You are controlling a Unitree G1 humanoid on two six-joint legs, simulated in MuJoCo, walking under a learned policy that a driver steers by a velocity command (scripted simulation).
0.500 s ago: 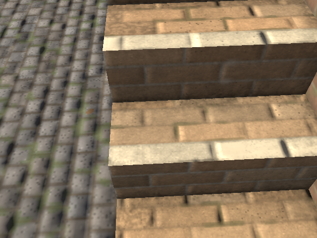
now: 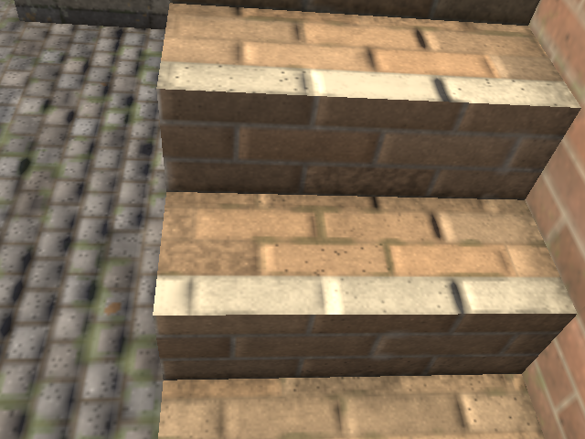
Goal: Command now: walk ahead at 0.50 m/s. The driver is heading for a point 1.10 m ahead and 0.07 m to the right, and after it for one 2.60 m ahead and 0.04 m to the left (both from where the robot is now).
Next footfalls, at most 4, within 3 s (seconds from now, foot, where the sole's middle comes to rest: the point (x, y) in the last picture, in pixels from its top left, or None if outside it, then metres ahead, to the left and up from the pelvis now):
0.22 left None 0.15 0.14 -0.39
0.46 left None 0.12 0.14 -0.59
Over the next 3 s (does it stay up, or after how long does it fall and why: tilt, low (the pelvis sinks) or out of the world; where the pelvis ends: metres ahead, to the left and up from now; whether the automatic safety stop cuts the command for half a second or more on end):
falls after 0.90 s (tilt)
